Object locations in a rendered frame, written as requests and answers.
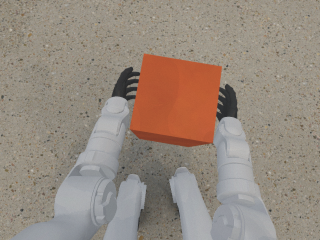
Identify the robot left forearm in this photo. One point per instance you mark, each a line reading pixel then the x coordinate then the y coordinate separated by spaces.
pixel 100 158

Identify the robot right forearm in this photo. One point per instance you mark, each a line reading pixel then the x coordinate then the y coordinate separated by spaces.
pixel 234 165

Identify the robot shin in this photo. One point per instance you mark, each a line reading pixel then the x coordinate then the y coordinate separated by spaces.
pixel 133 177
pixel 182 170

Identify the robot right shin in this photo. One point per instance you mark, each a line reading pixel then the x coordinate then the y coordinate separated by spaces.
pixel 182 170

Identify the carton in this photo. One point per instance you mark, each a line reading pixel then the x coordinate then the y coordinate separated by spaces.
pixel 176 101

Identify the left robot upper arm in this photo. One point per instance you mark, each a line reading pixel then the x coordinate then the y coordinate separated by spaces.
pixel 83 204

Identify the robot left shin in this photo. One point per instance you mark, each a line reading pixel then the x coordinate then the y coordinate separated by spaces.
pixel 133 177

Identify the left robot hand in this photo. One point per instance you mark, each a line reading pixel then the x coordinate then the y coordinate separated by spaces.
pixel 121 89

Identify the right robot upper arm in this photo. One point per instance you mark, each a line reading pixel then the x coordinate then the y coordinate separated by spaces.
pixel 232 221

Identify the right robot hand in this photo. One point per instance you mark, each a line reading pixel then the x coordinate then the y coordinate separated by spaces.
pixel 229 107

